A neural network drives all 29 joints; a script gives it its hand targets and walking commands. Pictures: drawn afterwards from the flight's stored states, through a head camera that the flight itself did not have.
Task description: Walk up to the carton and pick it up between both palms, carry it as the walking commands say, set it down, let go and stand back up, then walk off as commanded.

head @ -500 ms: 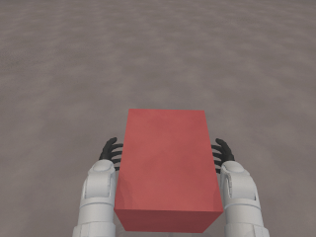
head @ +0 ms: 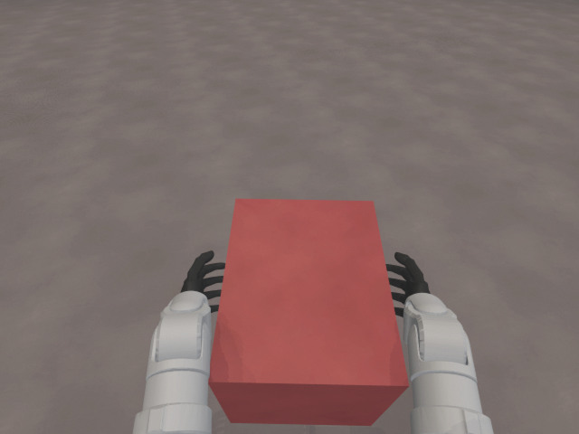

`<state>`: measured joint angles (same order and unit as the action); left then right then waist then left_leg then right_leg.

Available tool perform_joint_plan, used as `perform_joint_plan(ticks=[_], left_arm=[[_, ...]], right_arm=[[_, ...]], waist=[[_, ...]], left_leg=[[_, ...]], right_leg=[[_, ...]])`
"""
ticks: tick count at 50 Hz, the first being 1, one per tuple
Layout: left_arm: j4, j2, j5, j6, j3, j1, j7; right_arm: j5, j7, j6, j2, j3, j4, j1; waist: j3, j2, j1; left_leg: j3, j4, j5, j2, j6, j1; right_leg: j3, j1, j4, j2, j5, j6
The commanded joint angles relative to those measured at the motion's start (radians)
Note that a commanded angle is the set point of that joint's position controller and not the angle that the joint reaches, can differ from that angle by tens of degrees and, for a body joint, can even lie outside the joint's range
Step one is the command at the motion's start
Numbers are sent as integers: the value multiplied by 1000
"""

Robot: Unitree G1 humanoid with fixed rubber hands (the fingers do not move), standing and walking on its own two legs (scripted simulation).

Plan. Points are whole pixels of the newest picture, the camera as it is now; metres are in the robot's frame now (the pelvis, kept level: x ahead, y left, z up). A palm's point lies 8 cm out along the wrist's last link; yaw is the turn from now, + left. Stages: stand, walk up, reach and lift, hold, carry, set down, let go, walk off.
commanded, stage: hold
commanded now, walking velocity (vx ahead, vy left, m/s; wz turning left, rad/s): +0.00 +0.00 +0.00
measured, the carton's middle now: (302, 311) +0.33 +0.00 -0.02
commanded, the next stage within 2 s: carry in 0.52 s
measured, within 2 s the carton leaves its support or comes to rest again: neither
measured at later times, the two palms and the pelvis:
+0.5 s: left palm (194, 305) +0.29 +0.15 +0.05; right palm (416, 306) +0.29 -0.16 +0.06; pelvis +0.00 +0.00 +0.00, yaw +0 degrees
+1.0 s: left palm (180, 241) +0.37 +0.18 +0.10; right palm (388, 234) +0.39 -0.13 +0.10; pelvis +0.13 +0.01 +0.00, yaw +4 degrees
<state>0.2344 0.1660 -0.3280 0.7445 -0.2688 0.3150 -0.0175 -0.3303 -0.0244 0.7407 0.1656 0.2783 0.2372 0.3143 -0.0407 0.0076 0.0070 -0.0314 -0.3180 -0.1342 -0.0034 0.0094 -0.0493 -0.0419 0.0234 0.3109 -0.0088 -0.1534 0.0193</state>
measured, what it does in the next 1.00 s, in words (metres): walks ahead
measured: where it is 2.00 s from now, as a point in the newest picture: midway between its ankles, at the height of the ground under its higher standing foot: (270, 330)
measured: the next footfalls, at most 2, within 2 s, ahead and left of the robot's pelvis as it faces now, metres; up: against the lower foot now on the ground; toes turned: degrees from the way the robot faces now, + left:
right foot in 1.04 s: +0.25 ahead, -0.08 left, +0.00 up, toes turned -6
left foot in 1.48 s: +0.60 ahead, +0.18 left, +0.00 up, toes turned +19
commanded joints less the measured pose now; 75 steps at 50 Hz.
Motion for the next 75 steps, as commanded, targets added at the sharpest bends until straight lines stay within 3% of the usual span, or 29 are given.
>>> perform_joint_plan(ticks=[1,25,26,28,29,31,32,33,34,36,37,39,40,41,43,47,49,51,52,53,54,55,57,58,64,69,72,74,75], left_arm=[[1,891,266,-25,524,448,-250],[-49,865,274,-19,544,410,-247],[-50,871,320,-15,629,488,-244],[-23,888,317,-20,600,476,-233],[-51,907,332,-16,619,492,-227],[-108,929,364,8,663,484,-211],[-116,927,369,27,681,466,-200],[-124,927,372,47,703,450,-187],[-152,930,379,66,724,435,-172],[-240,924,400,104,751,423,-142],[-289,918,416,126,767,401,-126],[-375,891,447,177,806,408,-109],[-419,879,468,200,825,407,-102],[-477,891,499,224,856,380,-87],[-583,898,544,270,884,283,-57],[-681,809,544,347,867,102,8],[-739,765,537,376,860,76,35],[-780,734,529,403,850,55,55],[-785,719,525,417,840,35,63],[-792,693,516,428,823,12,72],[-776,664,503,439,805,-16,82],[-767,678,513,450,800,-21,88],[-814,718,541,450,817,45,82],[-814,728,549,451,825,62,80],[-787,709,582,454,843,61,57],[-800,683,573,450,820,57,50],[-818,661,559,450,809,37,52],[-836,636,538,454,807,25,56],[-844,621,531,455,806,30,58]], right_arm=[[266,-255,-28,866,-524,-4,455],[274,-241,-19,867,-546,-42,401],[315,-243,-14,879,-590,-7,408],[343,-250,-17,894,-618,-44,501],[359,-246,-12,911,-643,-73,529],[390,-231,14,923,-689,-151,537],[395,-220,35,908,-695,-162,525],[400,-211,57,892,-702,-175,525],[412,-204,75,879,-713,-200,531],[457,-186,113,881,-747,-261,507],[471,-171,136,872,-758,-292,449],[457,-137,172,823,-735,-317,337],[463,-116,187,814,-741,-367,311],[485,-91,208,824,-771,-451,302],[525,-51,254,841,-825,-586,261],[548,-3,340,778,-850,-717,129],[558,14,373,750,-852,-765,102],[564,28,401,721,-857,-807,85],[564,35,415,700,-857,-820,88],[567,41,432,680,-862,-838,100],[569,49,450,646,-878,-869,106],[573,52,465,645,-871,-877,118],[586,51,468,689,-864,-879,134],[575,51,466,702,-847,-857,110],[505,83,451,689,-804,-802,30],[517,86,448,684,-820,-841,65],[535,80,451,676,-822,-852,66],[540,78,453,667,-816,-833,30],[542,76,455,659,-811,-832,32]], waist=[[214,-12,2],[203,-5,-2],[243,-13,0],[257,-33,-16],[261,-27,-20],[284,49,-29],[308,126,-29],[308,171,-23],[288,171,-15],[291,130,3],[310,53,8],[306,-296,31],[260,-284,31],[249,-175,30],[289,-99,30],[334,-167,25],[329,-196,22],[348,-152,10],[375,-104,-4],[382,52,-27],[339,266,-40],[336,182,-37],[280,31,-31],[256,-2,-31],[196,86,-25],[127,138,-27],[180,149,-22],[333,83,19],[389,-33,43]], left_leg=[[-19,47,56,84,-10,75],[-19,41,68,87,-13,68],[-90,-19,-200,-131,-11,-173],[-114,-14,-490,-103,-26,-273],[-87,-58,-497,-79,-21,-326],[-7,-207,-386,-24,-4,-415],[54,-340,-314,5,2,-419],[86,-411,-267,-8,-1,-401],[94,-354,-268,-31,-9,-365],[127,-177,-220,-13,-23,-209],[105,-87,-254,-16,-32,-114],[-381,145,-459,-294,-143,40],[-485,176,-391,-372,-204,89],[-451,175,-321,-372,-218,99],[-297,158,-205,-336,-195,129],[-98,98,7,-245,-156,98],[-41,74,2,-222,-147,38],[26,-20,-72,-188,-108,-112],[56,-122,-93,-165,-77,-248],[137,-340,-150,-105,-35,-419],[203,-603,-358,-19,2,-701],[104,-734,-390,-67,-15,-753],[50,-757,-308,-130,-7,-746],[42,-699,-245,-150,2,-738],[161,-436,-1,-121,4,-641],[247,-279,99,-77,-25,-530],[296,-212,102,-17,-45,-370],[329,-182,-13,31,-72,16],[56,-136,-177,-119,-133,244]], right_leg=[[-7,11,-58,94,50,-28],[-12,0,-54,92,68,-21],[17,172,72,-96,-235,-27],[-3,191,59,-65,-495,-53],[-13,167,55,-75,-506,-62],[-104,109,-14,-150,-498,-92],[-176,108,-84,-218,-523,-116],[-212,152,-133,-280,-539,-144],[-191,208,-141,-285,-554,-154],[-82,306,-65,-225,-533,-133],[-9,345,43,-165,-501,-97],[196,602,466,-11,-347,2],[165,728,543,-20,-338,-2],[110,753,576,-51,-304,-10],[111,726,499,-62,-248,-9],[206,539,259,13,-186,-2],[259,423,151,33,-132,-12],[289,157,50,35,-52,-29],[231,-28,58,-9,-78,-48],[12,-171,-22,-162,-232,-88],[-379,-282,-125,-410,-366,-187],[-442,-238,-140,-480,-318,-254],[-286,-128,-148,-408,-226,-233],[-219,-103,-177,-381,-234,-214],[79,-66,-203,-271,95,-158],[208,-45,-150,-218,276,-126],[265,-71,-8,-215,577,-96],[335,58,307,-159,573,-39],[315,316,563,-106,401,7]])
